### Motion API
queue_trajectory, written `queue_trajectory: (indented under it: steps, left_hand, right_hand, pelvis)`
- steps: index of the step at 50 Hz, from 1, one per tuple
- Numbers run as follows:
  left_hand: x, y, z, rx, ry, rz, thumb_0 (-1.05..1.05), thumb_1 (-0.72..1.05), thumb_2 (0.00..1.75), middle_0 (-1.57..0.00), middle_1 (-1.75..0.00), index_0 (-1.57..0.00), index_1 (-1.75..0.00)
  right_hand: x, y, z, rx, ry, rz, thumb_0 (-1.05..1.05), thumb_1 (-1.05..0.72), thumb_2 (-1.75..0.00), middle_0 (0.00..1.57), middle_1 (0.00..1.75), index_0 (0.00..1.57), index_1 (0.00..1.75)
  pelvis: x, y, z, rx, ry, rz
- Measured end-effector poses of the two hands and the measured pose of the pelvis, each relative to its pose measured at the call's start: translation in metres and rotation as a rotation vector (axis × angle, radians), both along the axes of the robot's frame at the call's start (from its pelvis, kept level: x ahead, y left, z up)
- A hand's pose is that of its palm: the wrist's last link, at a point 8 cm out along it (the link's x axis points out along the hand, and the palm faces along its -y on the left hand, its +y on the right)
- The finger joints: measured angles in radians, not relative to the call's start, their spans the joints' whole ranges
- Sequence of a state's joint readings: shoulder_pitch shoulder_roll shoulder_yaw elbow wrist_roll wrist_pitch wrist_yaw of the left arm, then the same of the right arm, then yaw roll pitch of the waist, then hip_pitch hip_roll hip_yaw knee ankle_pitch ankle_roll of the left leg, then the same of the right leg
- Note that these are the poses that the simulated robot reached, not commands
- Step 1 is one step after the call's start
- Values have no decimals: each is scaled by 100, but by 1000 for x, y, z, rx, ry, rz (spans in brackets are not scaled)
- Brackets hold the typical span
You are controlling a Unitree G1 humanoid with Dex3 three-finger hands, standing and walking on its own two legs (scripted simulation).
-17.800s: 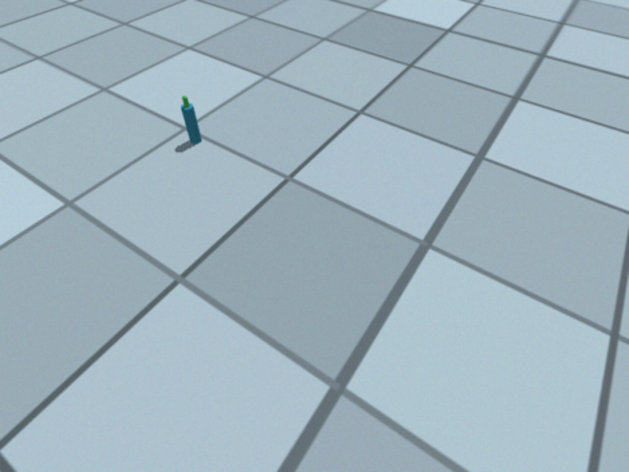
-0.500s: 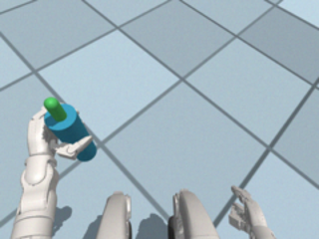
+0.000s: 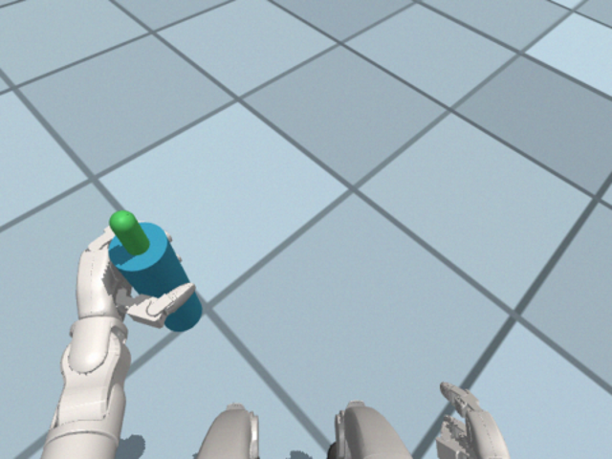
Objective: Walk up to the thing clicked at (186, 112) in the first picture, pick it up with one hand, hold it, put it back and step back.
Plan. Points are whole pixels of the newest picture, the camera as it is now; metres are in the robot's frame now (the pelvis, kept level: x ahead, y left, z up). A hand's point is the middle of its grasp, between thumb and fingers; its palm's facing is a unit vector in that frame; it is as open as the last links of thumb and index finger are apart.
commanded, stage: lift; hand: left
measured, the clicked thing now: (158, 275) +0.33 +0.18 +0.03
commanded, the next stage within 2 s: hold in 0.48 s
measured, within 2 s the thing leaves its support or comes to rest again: neither
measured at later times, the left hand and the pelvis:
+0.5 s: hand (159, 254) +0.35 +0.17 +0.06, palm faces +0.12 -0.99 -0.01, open 9.2 cm; pelvis +0.02 -0.01 +0.03, yaw +0 degrees
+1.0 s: hand (159, 243) +0.35 +0.16 +0.08, palm faces +0.12 -0.99 -0.01, open 9.3 cm; pelvis +0.02 -0.01 +0.04, yaw +0 degrees
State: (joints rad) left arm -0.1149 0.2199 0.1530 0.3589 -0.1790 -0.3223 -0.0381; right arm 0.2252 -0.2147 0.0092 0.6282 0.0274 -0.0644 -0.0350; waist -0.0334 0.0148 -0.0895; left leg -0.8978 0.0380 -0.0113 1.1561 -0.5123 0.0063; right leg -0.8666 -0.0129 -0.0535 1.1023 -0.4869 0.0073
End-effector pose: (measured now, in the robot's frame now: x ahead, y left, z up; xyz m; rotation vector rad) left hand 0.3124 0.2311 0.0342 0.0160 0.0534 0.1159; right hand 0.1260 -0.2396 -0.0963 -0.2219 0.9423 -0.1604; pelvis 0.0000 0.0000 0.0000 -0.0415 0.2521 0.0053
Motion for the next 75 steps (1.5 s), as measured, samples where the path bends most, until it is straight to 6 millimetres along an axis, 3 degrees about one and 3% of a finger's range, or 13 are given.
queue_trajectory:
  steps: [22, 62, 75]
  left_hand:
    - [6, -9, 29, -13, -10, 6, -4, -43, 109, -83, -117, -85, -120]
    - [9, -22, 59, -10, -31, -5, -4, -43, 109, -82, -117, -85, -120]
    - [5, -23, 58, -9, -26, 5, -4, -43, 109, -82, -117, -85, -120]
  right_hand:
    - [12, -6, 28, -1, -8, 5, 1, -91, -90, 20, 30, 20, 30]
    - [19, -9, 47, 19, -17, 7, 1, -90, -90, 20, 30, 20, 30]
    - [20, -10, 50, 18, -17, 11, 1, -90, -90, 20, 30, 20, 30]
  pelvis:
    - [14, -5, 28, 10, -68, 1]
    - [21, -10, 48, 21, -139, 2]
    - [19, -12, 50, 24, -144, 0]
